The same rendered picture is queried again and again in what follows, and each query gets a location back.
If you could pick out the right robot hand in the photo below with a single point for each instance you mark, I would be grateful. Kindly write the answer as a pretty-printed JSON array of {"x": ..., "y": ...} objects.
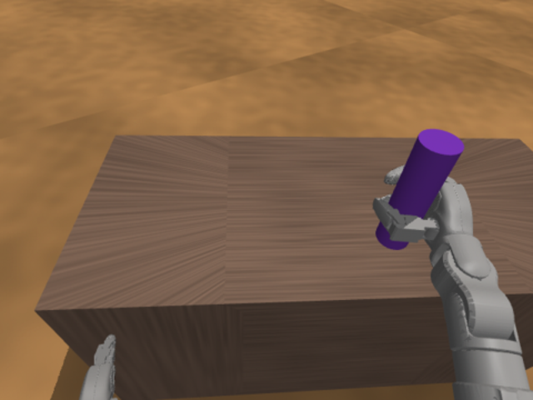
[{"x": 450, "y": 213}]

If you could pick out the can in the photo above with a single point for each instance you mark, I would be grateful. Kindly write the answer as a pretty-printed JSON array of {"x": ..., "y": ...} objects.
[{"x": 432, "y": 158}]

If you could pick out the left robot hand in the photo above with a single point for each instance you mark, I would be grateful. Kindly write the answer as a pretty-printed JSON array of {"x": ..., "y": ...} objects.
[{"x": 99, "y": 383}]

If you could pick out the right robot arm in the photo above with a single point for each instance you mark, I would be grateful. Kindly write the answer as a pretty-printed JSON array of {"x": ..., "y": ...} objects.
[{"x": 480, "y": 323}]

